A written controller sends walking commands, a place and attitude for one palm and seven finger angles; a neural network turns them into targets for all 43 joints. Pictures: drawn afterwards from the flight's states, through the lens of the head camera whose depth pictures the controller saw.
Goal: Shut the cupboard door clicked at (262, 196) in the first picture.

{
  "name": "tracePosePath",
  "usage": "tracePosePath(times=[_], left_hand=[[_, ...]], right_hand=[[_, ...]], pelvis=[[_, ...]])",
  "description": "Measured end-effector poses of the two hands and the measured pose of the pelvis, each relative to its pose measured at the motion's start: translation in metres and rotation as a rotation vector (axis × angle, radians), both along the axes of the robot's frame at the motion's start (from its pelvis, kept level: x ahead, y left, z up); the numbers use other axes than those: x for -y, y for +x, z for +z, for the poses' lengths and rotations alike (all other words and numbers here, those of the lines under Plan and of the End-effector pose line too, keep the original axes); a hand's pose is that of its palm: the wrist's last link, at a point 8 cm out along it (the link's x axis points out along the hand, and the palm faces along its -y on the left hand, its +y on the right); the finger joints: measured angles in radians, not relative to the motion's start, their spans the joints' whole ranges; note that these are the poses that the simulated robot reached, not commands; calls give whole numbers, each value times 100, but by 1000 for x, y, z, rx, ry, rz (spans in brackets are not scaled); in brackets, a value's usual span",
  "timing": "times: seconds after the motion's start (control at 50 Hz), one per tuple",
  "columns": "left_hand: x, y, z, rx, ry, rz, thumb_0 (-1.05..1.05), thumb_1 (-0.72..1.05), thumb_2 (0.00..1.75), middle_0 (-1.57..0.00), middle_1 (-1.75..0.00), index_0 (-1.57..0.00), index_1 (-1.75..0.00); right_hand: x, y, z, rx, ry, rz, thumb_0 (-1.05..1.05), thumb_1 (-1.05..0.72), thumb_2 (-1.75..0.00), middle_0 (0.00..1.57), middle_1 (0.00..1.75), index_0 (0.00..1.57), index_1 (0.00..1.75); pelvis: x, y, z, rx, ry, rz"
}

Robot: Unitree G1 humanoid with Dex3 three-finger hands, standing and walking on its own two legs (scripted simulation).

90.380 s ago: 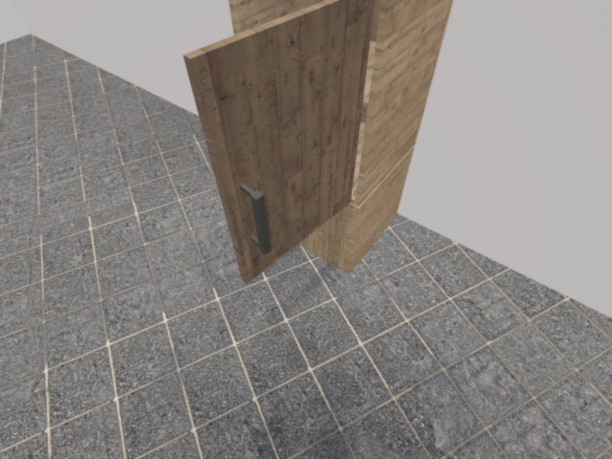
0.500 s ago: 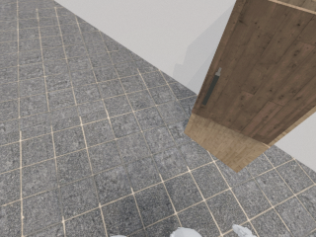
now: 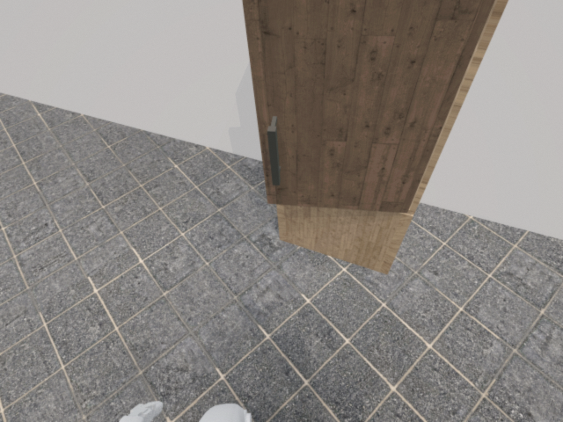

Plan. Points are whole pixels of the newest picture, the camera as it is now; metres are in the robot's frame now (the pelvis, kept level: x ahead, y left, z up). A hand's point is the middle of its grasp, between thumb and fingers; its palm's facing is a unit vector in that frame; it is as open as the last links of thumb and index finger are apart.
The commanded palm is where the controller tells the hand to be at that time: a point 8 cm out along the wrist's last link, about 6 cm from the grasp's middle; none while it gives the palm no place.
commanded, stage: take the last steps up to it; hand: left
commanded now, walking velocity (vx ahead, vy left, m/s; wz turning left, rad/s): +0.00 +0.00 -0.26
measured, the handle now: (275, 152) +0.71 +0.04 -0.11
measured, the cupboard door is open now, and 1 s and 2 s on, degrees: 15 15 15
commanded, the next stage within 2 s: come to a stop and stand still in 0.74 s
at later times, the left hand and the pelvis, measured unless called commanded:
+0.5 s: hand (172, 407) +0.17 +0.20 -0.17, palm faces -0.13 -0.98 -0.17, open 7.3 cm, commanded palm none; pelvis +0.09 +0.01 +0.01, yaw -7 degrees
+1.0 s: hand (247, 327) +0.30 +0.09 -0.17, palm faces -0.11 -0.97 -0.19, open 7.2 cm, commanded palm none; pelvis +0.23 -0.08 +0.00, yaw -9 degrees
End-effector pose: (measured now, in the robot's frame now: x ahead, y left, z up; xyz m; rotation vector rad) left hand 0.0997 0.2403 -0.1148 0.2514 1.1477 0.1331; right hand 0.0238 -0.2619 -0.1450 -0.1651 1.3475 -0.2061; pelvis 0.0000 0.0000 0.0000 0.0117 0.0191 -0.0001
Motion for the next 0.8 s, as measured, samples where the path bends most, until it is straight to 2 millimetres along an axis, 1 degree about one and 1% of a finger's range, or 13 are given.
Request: tracePosePath(times=[0.12,0.18,0.24,0.28,0.32,0.4,0.48,0.56,0.64,0.68,0.72,0.76,0.8], left_hand=[[6,-6,-12,-45,-47,-2,0,91,90,-20,-30,-20,-30],[0,-10,-22,-67,-75,13,0,91,90,-20,-30,-20,-30],[-12,-11,-38,-97,-101,26,0,91,90,-20,-30,-20,-30],[-17,-8,-42,-131,-105,13,0,91,90,-20,-30,-20,-30],[-21,0,-40,-155,-106,-8,0,91,90,-20,-30,-20,-30],[-22,27,-29,-151,-102,-30,1,91,90,-20,-30,-20,-30],[-14,60,-23,-145,-87,-62,0,91,90,-20,-30,-20,-30],[10,104,-24,-145,-73,-123,0,92,90,-19,-30,-19,-30],[48,157,-30,-105,-63,-183,0,92,90,-19,-30,-19,-30],[66,180,-34,-58,-55,-190,0,91,90,-20,-30,-20,-30],[81,191,-32,-30,-59,-178,0,91,90,-20,-30,-20,-30],[93,195,-27,-32,-65,-157,0,91,90,-20,-30,-20,-30],[101,196,-22,-42,-67,-127,0,92,90,-20,-30,-20,-30]], right_hand=[[-10,16,11,40,-6,-8,1,-91,-90,20,30,20,30],[-20,28,16,65,-20,2,1,-91,-90,20,30,20,30],[-31,36,15,106,-43,10,0,-91,-90,20,30,20,30],[-37,35,19,113,-50,-4,0,-91,-90,20,30,20,30],[-42,28,25,99,-52,-25,0,-91,-90,20,30,20,30],[-47,11,32,17,-41,-63,0,-91,-90,20,30,20,30],[-47,-3,32,-70,-16,-115,0,-91,-90,20,30,20,30],[-41,-13,25,-145,16,-180,0,-91,-90,20,30,20,30],[-26,-15,9,-216,58,-242,0,-91,-90,20,30,20,30],[-14,-8,-3,-248,81,-257,0,-91,-90,20,30,20,30],[-1,10,-7,-254,88,-252,1,-91,-90,20,30,20,30],[14,39,-6,-219,81,-235,1,-91,-90,20,30,20,30],[28,74,-2,-158,66,-209,1,-91,-90,20,30,20,30]], pelvis=[[-3,8,3,-6,-7,-28],[-10,16,0,-4,-16,-39],[-20,28,-8,-5,-32,-50],[-23,35,-8,-1,-27,-71],[-23,43,-3,-1,-29,-84],[-20,62,7,-8,-38,-97],[-10,83,10,-14,-37,-122],[6,107,6,-12,-26,-150],[33,135,-7,-7,-11,-168],[48,149,-17,-1,-8,-170],[57,158,-16,10,-14,-161],[64,169,-10,17,-15,-153],[71,180,-4,15,-15,-145]])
